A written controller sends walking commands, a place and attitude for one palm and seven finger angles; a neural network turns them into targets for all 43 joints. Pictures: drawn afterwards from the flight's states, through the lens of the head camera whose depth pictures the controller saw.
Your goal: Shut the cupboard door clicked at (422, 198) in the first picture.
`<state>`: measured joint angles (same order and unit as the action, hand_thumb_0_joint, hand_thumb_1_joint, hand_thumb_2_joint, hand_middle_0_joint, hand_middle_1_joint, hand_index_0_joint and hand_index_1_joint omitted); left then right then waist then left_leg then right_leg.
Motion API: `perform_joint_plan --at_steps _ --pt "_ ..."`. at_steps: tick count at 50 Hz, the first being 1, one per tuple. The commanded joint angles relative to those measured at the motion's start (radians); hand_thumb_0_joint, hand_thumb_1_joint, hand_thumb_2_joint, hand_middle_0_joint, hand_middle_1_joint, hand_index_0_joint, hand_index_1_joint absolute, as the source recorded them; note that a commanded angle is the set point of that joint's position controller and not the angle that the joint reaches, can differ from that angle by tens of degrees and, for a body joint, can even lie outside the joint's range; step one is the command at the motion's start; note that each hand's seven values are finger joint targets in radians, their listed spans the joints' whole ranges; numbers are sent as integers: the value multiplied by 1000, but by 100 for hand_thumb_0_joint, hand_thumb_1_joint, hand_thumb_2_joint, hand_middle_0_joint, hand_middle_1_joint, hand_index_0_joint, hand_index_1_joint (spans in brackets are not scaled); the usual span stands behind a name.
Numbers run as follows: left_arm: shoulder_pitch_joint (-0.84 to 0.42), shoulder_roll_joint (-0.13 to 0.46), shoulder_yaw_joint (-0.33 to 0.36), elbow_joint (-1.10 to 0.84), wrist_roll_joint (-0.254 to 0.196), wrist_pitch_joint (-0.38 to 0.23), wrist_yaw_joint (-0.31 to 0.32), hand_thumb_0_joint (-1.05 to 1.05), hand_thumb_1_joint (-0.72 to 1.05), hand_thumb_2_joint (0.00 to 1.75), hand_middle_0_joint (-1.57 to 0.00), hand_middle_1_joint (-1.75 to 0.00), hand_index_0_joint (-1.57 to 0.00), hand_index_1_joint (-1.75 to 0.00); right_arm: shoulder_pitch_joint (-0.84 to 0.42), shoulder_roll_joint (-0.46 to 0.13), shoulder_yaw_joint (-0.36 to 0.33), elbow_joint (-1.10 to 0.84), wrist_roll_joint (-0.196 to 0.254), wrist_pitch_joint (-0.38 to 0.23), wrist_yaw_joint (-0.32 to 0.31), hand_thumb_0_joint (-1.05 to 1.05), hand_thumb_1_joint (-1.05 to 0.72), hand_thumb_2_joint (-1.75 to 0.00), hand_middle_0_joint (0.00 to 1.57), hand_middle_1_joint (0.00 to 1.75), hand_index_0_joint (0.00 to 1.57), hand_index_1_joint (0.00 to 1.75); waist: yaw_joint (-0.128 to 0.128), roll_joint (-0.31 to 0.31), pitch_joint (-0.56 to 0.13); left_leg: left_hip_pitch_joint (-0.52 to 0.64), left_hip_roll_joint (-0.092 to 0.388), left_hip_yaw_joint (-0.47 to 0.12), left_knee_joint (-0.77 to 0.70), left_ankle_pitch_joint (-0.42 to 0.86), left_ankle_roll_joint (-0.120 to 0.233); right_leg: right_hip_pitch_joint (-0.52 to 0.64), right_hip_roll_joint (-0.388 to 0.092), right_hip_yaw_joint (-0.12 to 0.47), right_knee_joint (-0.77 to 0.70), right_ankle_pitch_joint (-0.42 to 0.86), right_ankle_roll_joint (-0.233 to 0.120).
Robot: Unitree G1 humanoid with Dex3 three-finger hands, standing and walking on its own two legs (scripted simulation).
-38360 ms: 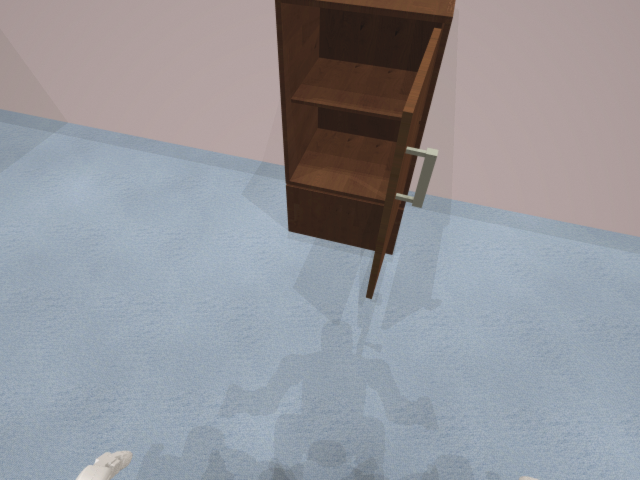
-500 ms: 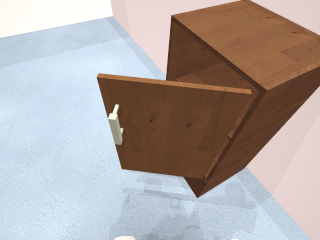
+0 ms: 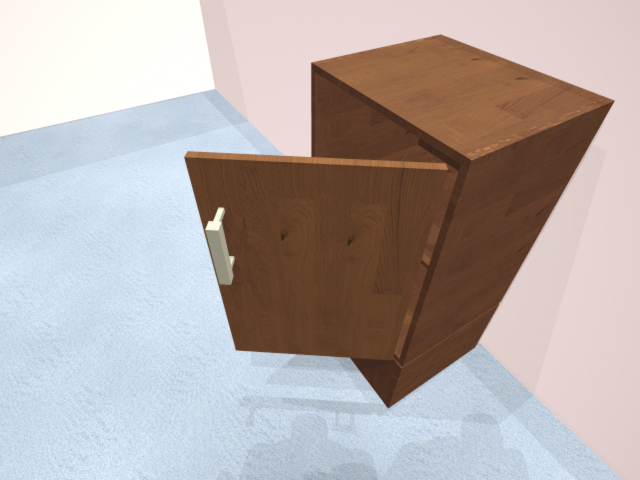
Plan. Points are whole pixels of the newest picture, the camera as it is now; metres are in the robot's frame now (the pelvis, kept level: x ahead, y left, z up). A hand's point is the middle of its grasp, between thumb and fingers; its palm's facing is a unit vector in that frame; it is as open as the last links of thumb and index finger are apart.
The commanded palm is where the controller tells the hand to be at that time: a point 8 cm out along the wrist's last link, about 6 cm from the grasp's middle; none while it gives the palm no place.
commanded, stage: come to a stop and stand still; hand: left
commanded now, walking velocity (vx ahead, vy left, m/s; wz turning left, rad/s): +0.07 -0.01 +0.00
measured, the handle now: (223, 246) +0.51 +0.19 -0.03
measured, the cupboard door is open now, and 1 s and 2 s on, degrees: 54 54 54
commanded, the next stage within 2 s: look again from close up in 0.42 s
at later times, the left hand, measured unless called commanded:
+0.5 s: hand out of the picture -0.04 +0.15 -0.15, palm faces +0.00 -0.99 -0.15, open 7.4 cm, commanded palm none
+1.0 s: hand out of the picture +0.00 +0.19 -0.15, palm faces -0.03 -0.98 -0.20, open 7.4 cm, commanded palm none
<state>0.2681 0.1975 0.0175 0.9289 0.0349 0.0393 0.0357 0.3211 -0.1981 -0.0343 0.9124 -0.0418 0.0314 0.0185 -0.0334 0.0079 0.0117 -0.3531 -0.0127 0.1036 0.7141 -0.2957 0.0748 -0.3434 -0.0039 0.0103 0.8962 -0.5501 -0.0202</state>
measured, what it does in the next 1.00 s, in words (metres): steps on the spot: right foot, then left foot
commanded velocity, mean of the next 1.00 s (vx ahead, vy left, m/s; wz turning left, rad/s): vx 0.00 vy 0.00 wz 0.00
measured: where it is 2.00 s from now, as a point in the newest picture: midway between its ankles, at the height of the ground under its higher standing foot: outside the picture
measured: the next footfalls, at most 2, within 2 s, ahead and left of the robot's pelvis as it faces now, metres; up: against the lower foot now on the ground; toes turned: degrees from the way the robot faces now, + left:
right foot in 0.22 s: +0.00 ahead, -0.08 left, +0.00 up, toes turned -5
left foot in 0.50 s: +0.01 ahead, +0.12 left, +0.00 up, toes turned +0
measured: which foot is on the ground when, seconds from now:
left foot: down 0.00-0.22, up 0.24-0.48, down 0.50-1.00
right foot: up 0.00-0.20, down 0.22-1.00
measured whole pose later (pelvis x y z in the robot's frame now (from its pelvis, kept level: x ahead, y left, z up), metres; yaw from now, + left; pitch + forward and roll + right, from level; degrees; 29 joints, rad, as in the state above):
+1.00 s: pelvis -0.02 +0.02 +0.03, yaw -2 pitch -1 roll +1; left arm 0.26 0.16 -0.01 1.11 0.01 -0.01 0.03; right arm 0.29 -0.13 0.02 1.13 -0.02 -0.01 -0.03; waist 0.00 0.00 0.04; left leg -0.14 -0.02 0.05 0.42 -0.26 0.02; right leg -0.16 0.01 -0.04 0.45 -0.28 -0.03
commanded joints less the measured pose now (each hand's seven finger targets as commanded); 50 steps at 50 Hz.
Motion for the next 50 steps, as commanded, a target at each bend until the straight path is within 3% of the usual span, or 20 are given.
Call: perform_joint_plan --at_steps 1,2,4,7,9,10,11,12,13,14,17,20,22,25,26,28,29,32,41,50 --pt "33 85 29 -62 -8 -25 -4 0 90 90 -20 -30 -20 -30 -60 -147 -16 -67 8 -25 -19 0 -90 -90 20 30 20 30 68 88 83 -163 276 -489 -549 -442 142 -105 4 -5 291 56 -23" --pt "64 77 25 -51 -7 -26 -7 0 90 90 -20 -30 -20 -30 -84 -131 -12 -72 10 -35 -21 0 -90 -90 20 30 20 30 87 54 49 -175 264 -444 -548 -379 141 -53 -5 -13 270 79 -22" --pt "83 55 15 -33 -11 -18 -11 0 90 90 -20 -30 -20 -30 -69 -133 -13 -50 9 -41 -24 0 -90 -90 20 30 20 30 79 48 42 -161 233 -340 -547 -326 117 11 -11 -54 146 85 -21" --pt "102 31 5 -14 -16 -22 -9 0 90 90 -20 -30 -20 -30 5 -111 -11 -5 9 -35 -32 0 -90 -90 20 30 20 30 55 49 28 -85 220 -305 -522 -292 108 96 1 -74 -144 56 -32" --pt "180 17 4 20 -15 -28 -5 0 90 90 -20 -30 -20 -30 30 -103 -11 19 14 -23 -31 0 -90 -90 20 30 20 30 72 -12 42 -131 182 -241 -465 -314 53 229 6 -54 -431 100 -46" --pt "201 41 6 25 -7 -34 2 0 90 90 -20 -30 -20 -30 36 -64 -7 21 22 -21 -28 0 -90 -90 20 30 20 30 71 -117 63 -173 111 -162 -328 -243 4 234 -85 109 -596 -4 -76" --pt "193 97 12 24 -2 -40 8 0 90 90 -20 -30 -20 -30 17 -22 -3 5 32 -15 -26 0 -90 -90 20 30 20 30 61 -282 116 -203 12 -58 -126 -145 -55 112 -272 380 -768 -191 -142" --pt "115 136 16 -5 -7 -41 14 0 90 90 -20 -30 -20 -30 16 -42 -10 -3 20 -4 -25 0 -90 -90 20 30 20 30 35 -208 128 -137 10 -79 14 -119 -67 -27 -374 435 -834 -165 -190" --pt "33 117 14 -20 -11 -55 16 0 90 90 -20 -30 -20 -30 44 -46 -10 19 17 -5 -18 0 -90 -90 20 30 20 30 -3 -148 90 -89 27 -107 89 -80 -59 -57 -327 361 -805 -91 -185" --pt "10 87 12 -20 -16 -71 16 0 90 90 -20 -30 -20 -30 54 -33 -4 45 19 -10 -17 0 -90 -90 20 30 20 30 -9 -152 99 -85 35 -112 102 -35 -55 -29 -260 294 -768 51 -161" --pt "44 73 3 20 -17 -86 8 0 90 90 -20 -30 -20 -30 60 -6 4 70 30 -20 -18 0 -90 -90 20 30 20 30 -1 -90 83 -47 35 -82 38 -38 -67 49 -208 182 -700 260 -154" --pt "113 83 3 66 -15 -84 -1 0 90 90 -20 -30 -20 -30 37 13 12 75 30 -33 -30 0 -90 -90 20 30 20 30 31 -64 34 35 20 -60 -152 -57 -73 133 -194 169 -621 392 -143" --pt "119 78 -1 87 -18 -84 -3 0 90 90 -20 -30 -20 -30 59 24 17 98 33 -45 -38 0 -90 -90 20 30 20 30 24 -66 9 140 23 -65 -289 36 -72 135 -150 129 -562 458 -99" --pt "129 35 -8 110 -24 -84 -4 0 90 90 -20 -30 -20 -30 63 -23 19 123 31 -66 -55 0 -90 -90 20 30 20 30 41 2 -20 210 124 -144 -307 272 -37 136 -90 70 -509 530 -37" --pt "128 32 -7 114 -21 -84 0 0 90 90 -20 -30 -20 -30 64 -29 19 128 30 -63 -60 0 -90 -90 20 30 20 30 40 -29 -15 197 136 -132 -285 292 -40 151 -91 67 -507 566 -33" --pt "111 46 -8 137 -23 -75 0 0 90 90 -20 -30 -20 -30 39 -14 26 149 34 -64 -60 0 -90 -90 20 30 20 30 43 53 -17 190 124 -130 -304 304 -44 178 -99 48 -492 577 -29" --pt "105 49 -7 138 -24 -74 -1 0 90 90 -20 -30 -20 -30 32 -14 28 151 35 -63 -62 0 -90 -90 20 30 20 30 43 58 -1 182 124 -128 -309 293 -43 180 -98 45 -494 565 -29" --pt "95 48 -9 152 -21 -72 -1 0 90 90 -20 -30 -20 -30 27 -12 30 163 35 -61 -63 0 -90 -90 20 30 20 30 43 12 27 163 122 -132 -327 261 -43 189 -96 37 -499 552 -30" --pt "64 45 -14 162 -23 -60 -4 0 90 90 -20 -30 -20 -30 13 -31 39 179 30 -55 -63 0 -90 -90 20 30 20 30 44 1 95 142 116 -154 -375 167 -36 156 -95 40 -528 409 -28" --pt "56 47 -10 159 -26 -64 -1 0 90 90 -20 -30 -20 -30 34 -31 40 195 31 -63 -61 0 -90 -90 20 30 20 30 42 -13 25 183 116 -154 -374 225 -33 195 -100 36 -507 461 -28"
